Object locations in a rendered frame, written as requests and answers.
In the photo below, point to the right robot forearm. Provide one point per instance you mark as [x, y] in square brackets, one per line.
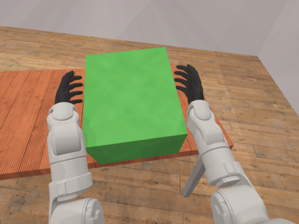
[221, 168]

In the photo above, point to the right robot upper arm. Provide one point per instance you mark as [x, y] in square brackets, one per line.
[240, 205]

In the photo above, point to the carton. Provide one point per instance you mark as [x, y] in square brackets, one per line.
[131, 106]

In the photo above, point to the table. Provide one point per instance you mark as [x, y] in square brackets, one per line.
[26, 97]

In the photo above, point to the left robot upper arm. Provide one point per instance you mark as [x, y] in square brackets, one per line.
[84, 211]

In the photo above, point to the robot left hand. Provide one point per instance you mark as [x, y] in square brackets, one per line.
[63, 93]

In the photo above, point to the left robot forearm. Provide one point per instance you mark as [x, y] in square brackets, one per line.
[67, 156]

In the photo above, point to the robot right hand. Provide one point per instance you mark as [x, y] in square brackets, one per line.
[194, 89]

